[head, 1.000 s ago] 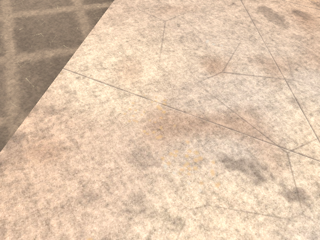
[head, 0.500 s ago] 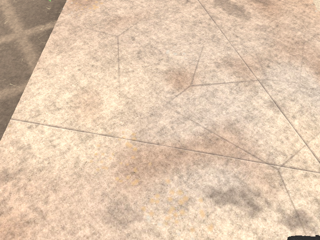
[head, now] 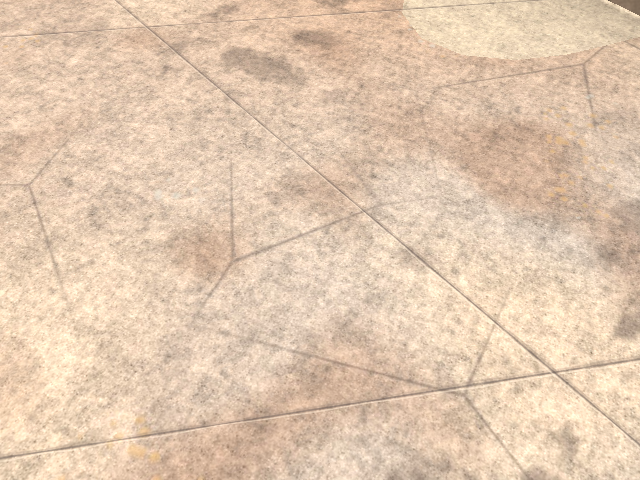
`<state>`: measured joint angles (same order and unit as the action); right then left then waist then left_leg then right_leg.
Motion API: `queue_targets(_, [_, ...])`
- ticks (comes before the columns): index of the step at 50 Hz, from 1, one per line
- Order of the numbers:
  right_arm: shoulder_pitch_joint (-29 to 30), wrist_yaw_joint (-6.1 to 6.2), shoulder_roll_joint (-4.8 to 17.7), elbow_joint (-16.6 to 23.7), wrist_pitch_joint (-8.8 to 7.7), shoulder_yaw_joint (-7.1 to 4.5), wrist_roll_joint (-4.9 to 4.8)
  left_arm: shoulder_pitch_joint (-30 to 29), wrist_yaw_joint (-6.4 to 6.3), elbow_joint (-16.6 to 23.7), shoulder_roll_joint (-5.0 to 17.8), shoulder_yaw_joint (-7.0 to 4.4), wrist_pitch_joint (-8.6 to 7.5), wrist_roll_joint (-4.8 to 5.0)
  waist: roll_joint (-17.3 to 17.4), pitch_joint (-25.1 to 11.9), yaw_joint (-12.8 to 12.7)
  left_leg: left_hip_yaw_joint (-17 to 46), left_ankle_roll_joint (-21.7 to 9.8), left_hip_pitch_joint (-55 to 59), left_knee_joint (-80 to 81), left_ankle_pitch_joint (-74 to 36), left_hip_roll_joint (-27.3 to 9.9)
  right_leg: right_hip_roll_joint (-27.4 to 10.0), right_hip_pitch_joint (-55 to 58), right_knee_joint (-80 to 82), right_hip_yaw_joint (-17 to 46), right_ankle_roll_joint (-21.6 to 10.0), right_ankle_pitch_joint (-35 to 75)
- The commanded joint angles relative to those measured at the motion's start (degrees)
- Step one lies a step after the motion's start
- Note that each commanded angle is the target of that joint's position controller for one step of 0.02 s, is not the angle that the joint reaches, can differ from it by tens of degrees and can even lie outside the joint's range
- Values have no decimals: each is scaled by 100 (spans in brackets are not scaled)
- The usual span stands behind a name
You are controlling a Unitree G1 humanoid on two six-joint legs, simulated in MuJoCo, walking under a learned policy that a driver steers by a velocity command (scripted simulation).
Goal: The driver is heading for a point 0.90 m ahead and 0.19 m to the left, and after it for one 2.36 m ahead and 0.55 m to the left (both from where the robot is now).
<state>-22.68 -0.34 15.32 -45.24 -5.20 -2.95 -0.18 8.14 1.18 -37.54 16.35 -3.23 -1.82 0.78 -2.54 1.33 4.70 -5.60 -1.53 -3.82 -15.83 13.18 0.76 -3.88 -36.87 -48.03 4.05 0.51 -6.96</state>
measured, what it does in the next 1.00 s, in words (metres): walks ahead, turning left: right foot, then left foot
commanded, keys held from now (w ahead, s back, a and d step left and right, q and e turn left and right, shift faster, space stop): w+q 0.16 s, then q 0.82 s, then no key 0.02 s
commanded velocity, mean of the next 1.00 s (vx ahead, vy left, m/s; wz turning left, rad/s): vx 0.20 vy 0.00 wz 0.40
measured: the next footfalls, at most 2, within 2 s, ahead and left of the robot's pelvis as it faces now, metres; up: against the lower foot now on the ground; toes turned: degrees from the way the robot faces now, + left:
right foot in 0.18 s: +0.26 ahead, -0.14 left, +0.00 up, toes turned +1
left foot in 0.64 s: +0.32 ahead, +0.12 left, +0.00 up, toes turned +19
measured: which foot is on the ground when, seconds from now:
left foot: down 0.00-0.18, up 0.20-0.62, down 0.64-1.00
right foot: up 0.00-0.16, down 0.18-0.64, up 0.66-1.00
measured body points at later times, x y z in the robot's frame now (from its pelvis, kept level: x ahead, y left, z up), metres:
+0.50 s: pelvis +0.21 -0.04 +0.00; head +0.25 -0.04 +0.45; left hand +0.26 +0.26 -0.11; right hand +0.42 -0.28 -0.10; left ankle +0.29 +0.11 -0.70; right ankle +0.22 -0.14 -0.75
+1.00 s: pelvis +0.26 -0.02 -0.01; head +0.30 +0.01 +0.44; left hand +0.28 +0.31 -0.12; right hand +0.55 -0.19 -0.09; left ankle +0.29 +0.10 -0.75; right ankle +0.35 -0.14 -0.73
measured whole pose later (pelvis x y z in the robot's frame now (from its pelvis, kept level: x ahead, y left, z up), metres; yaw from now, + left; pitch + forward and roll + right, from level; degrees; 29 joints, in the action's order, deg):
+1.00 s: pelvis +0.26 -0.02 -0.01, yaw +29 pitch +2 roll -1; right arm -9.4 1.3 18.0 -34.1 2.4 -4.7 -0.2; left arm 5.1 -0.8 -44.5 16.9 -3.7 0.6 0.4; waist 0.5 2.8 1.4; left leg 8.4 -2.0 -22.7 -28.0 7.1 5.2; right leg 1.4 -23.0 -41.0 5.5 3.4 -20.9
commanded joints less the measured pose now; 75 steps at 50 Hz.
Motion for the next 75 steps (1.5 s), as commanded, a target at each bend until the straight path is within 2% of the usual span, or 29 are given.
queue_targets(1, [166, 27, 1030, 234, -35, -240, -97, -697, 99, 496, 62, 63, -170, 0, 645, 212, -16, 869, -941, 3, 697, -1500, -1387, -16, 50, 936, -301, -15, 547])
queue_targets(5, [-86, 28, 1200, -10, 97, -279, -174, -1050, 172, 655, 273, 4, -286, 52, 770, 311, -83, 1134, -874, 333, 418, -1893, -1612, 168, 469, 1659, -339, -203, 222])
queue_targets(8, [77, 68, 1206, -49, 159, -258, -189, 305, 97, 258, 755, -261, -327, -15, 716, -548, -917, 848, -538, -4, -1155, -3341, -1243, 442, 2731, 2176, -521, -539, 367])
queue_targets(9, [154, 75, 889, 94, 137, -127, -64, 1239, 13, 96, 1131, -381, -308, -140, 398, -1348, -1315, 663, -253, -1021, -2675, -2211, -893, -408, 4379, 1930, 259, -847, 880])
queue_targets(10, [-537, 70, 130, 252, 75, 99, 7, 1421, -48, 88, 1620, -437, -256, -285, -1155, -2153, -925, 541, 196, -3093, -4744, 1718, 36, -2067, 6157, 2143, 2617, -1693, 1475])
queue_targets(11, [-473, 82, 684, 104, 27, -34, -129, 1434, -53, 104, 1141, -337, -229, -254, -872, -2391, -1125, 1349, 279, -3399, -5552, 2252, -2, -2142, 5788, 2495, 3119, -1884, 1693])
queue_targets(12, [-59, 97, 989, 209, 49, -151, -231, 1054, -54, 104, 841, -227, -232, -193, -681, -1529, -1028, 1308, 308, -3681, -5759, 1990, -206, -1930, 5151, 2482, 2064, -1714, 2486])
queue_targets(15, [153, 171, 812, 216, 297, -208, -94, 160, -6, 20, 353, -104, -273, -132, -405, -660, -453, 1054, 433, -3040, -5188, 1236, -646, -1278, 3355, 2894, 497, -1331, 3126])
queue_targets(21, [517, 116, 410, 601, 596, -149, -39, -299, -196, -229, 678, -238, -291, -163, -323, -383, -255, 788, 521, -2522, -3757, -152, -671, -1188, 2549, 3470, -681, -1354, 2887])
queue_targets(30, [1271, -173, 713, 1257, 756, -302, -29, -186, -218, -478, 1081, -374, 22, 132, -211, -334, -393, 305, -12, -1929, -1803, -168, -393, -1420, 3185, 2373, -1078, -906, 2039])
queue_targets(31, [1059, -141, 819, 1222, 746, -367, -12, -93, -218, -530, 989, -358, 45, 148, -52, -451, -291, 220, -164, -1405, -1326, -617, -197, -1194, 3065, 1774, -1260, -686, 2033])
queue_targets(32, [673, -39, 1273, 1175, 724, -530, 2, 301, -200, -617, 834, -326, 48, 38, 684, -751, -227, 762, -437, -464, -947, -2673, -395, -734, 2585, 653, -1536, -275, 1394])
queue_targets(33, [575, 86, 1947, 1305, 713, -652, 77, 355, -175, -379, 514, -197, 28, -250, 2283, -905, -408, 2890, -1457, 788, -1027, -5189, -1851, 174, 618, -1274, -1707, 311, -2369])
queue_targets(34, [508, 21, 1658, 1407, 605, -533, 162, 162, -162, -328, 602, -180, 43, -223, 1771, -1756, -151, 3865, -2222, 935, -749, -4420, -2365, 532, 158, -2327, -379, 369, -3457])
queue_targets(35, [677, -39, 1429, 1415, 516, -467, 112, -136, -158, -304, 811, -237, 88, -53, 1128, -1529, -93, 3331, -2032, 712, -644, -3988, -2107, 360, -9, -2604, -50, 295, -3150])
queue_targets(37, [1156, 9, 1144, 1402, 480, -398, -51, -238, -255, -341, 762, -244, 145, -82, 586, -991, -347, 2702, -1424, 103, -574, -2794, -1584, 144, -108, -2046, 47, 214, -2332])
queue_targets(41, [1464, 148, 1154, 1523, 579, -396, 40, -85, -294, -415, 606, -209, 207, -75, 893, -964, -566, 2423, -1253, -639, -393, -2274, -1177, 370, 714, -889, -34, 344, -1705])
queue_targets(52, [1537, 201, 1082, 1537, 766, -388, -62, 280, -97, -530, 581, -225, 92, -53, 1204, -803, -604, 3074, -747, -1282, -640, -128, -753, 535, 2369, 2189, -158, 1, -604])
queue_targets(53, [1298, 208, 866, 1466, 763, -314, -33, 396, -97, -536, 756, -256, 84, -152, 829, -812, -562, 2726, -436, -1590, -1068, 309, -490, -31, 2787, 2641, 263, -212, -360])
queue_targets(54, [1016, 191, 541, 1495, 725, -223, 52, 163, -119, -454, 1192, -306, 105, -276, -553, -654, -183, 1708, -39, -2276, -2066, 1292, 383, -1095, 2913, 3066, 1609, -795, -42])
queue_targets(55, [1278, 217, 815, 1556, 654, -301, 97, -34, -112, -375, 942, -219, 68, -438, -1186, -420, -353, 1593, 224, -2242, -3017, 2080, 475, -1706, 2064, 3407, 2571, -1566, -6])
queue_targets(56, [1274, 223, 1019, 1444, 634, -368, 94, -426, -121, -233, 675, -119, 9, -409, -811, -292, -293, 1829, 333, -2040, -3655, 1897, 337, -1492, 1879, 3413, 2332, -1583, -81])
queue_targets(59, [1082, 218, 593, 1124, 676, -264, 206, -743, -114, -314, 441, -1, -27, -105, -574, -214, -176, 1422, 690, -1814, -3249, 1150, -61, -718, 2224, 3096, 1427, -1025, 273])
queue_targets(61, [1468, 200, 383, 1180, 598, -180, 131, -372, -134, -414, 765, -105, 87, -34, -639, -141, -437, 1038, 759, -1607, -2374, 1154, 41, -416, 2477, 2798, 1240, -973, 931])
queue_targets(64, [1429, 266, 564, 1076, 559, -254, -74, 37, -171, -441, 1090, -229, 203, 25, -812, -325, -551, 867, 674, -1390, -1221, 697, 230, -456, 3053, 2555, 1678, -1082, 1470])
queue_targets(67, [1128, 294, 756, 936, 551, -320, -37, -11, -207, -361, 982, -233, 225, 106, -664, -606, -450, 933, 367, -399, -636, -346, 16, -366, 2654, 2352, 1848, -858, 1601])
queue_targets(69, [999, 273, 1059, 842, 590, -440, 71, -85, -202, -222, 760, -203, 165, 112, 609, -798, -527, 1263, -143, 82, -1003, -1370, -548, 270, 1801, 1758, 930, -444, 599])
queue_targets(72, [999, 288, 972, 934, 580, -418, 163, -201, -166, -174, 737, -221, 212, 76, 1664, -471, -258, 2743, -1187, 196, -45, -726, -2087, 627, 396, -278, -49, -25, -2455])
queue_targets(75, [1156, 334, 930, 888, 367, -367, -19, -341, -73, -46, 713, -255, 281, 99, 1047, 205, -344, 2514, -1046, 19, 443, 1158, -2029, 36, -431, -1103, 103, 18, -1988])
